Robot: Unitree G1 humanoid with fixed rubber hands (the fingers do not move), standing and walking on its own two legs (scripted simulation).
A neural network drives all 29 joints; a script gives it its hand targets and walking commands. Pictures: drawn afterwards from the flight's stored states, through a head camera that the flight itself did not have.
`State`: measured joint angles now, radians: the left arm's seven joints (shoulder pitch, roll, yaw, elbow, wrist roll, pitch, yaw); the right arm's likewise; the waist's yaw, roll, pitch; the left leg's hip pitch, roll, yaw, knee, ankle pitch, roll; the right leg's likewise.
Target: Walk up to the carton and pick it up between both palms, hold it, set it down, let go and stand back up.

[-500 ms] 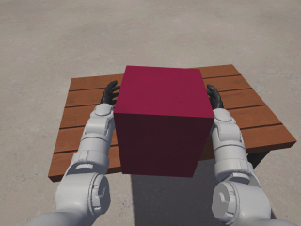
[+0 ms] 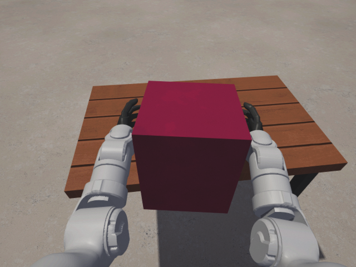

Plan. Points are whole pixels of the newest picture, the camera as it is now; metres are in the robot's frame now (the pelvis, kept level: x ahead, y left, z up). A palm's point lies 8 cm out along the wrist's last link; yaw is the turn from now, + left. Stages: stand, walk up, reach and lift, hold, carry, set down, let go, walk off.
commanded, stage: reach and lift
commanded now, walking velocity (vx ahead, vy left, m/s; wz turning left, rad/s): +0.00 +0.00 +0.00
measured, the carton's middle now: (188, 147) +0.38 -0.03 +0.07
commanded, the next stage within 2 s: hold in 1.92 s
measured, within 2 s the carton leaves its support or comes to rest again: leaves its support in 1.86 s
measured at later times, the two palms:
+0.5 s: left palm (114, 125) +0.39 +0.14 +0.14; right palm (250, 126) +0.36 -0.16 +0.15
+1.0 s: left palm (114, 99) +0.41 +0.13 +0.19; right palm (255, 96) +0.40 -0.17 +0.20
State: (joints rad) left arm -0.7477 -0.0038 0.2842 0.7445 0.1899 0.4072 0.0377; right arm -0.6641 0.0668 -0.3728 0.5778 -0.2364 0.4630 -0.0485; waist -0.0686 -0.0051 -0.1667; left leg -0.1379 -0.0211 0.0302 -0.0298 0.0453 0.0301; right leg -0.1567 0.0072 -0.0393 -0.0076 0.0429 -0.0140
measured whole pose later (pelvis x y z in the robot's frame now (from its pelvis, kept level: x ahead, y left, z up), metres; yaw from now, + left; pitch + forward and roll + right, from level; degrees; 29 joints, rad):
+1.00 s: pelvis +0.00 -0.01 +0.00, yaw +0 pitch +6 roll +0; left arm -0.86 0.04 0.22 0.45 0.09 0.66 0.11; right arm -0.83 -0.03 -0.26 0.37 -0.10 0.70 -0.10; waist -0.03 -0.01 -0.14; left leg -0.24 -0.01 0.02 0.20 -0.08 0.02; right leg -0.24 0.01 -0.05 0.19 -0.06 -0.02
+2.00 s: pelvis -0.03 +0.01 -0.01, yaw +0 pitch +6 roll -1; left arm -0.76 0.05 0.16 0.48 0.02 0.46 0.16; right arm -0.72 -0.03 -0.22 0.42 -0.02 0.46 -0.12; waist -0.04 0.02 -0.08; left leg -0.29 -0.02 0.03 0.24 -0.06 0.03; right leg -0.27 0.00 -0.04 0.19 -0.02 -0.01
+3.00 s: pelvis -0.01 -0.01 +0.00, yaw +0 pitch +3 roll +0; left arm -0.40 0.00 0.11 0.02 0.03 0.72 0.13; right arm -0.39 0.04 -0.10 -0.03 -0.04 0.70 -0.14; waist -0.02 -0.01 -0.05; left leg -0.11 0.00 0.03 0.07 -0.01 0.01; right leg -0.14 0.02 -0.04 0.10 -0.01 -0.03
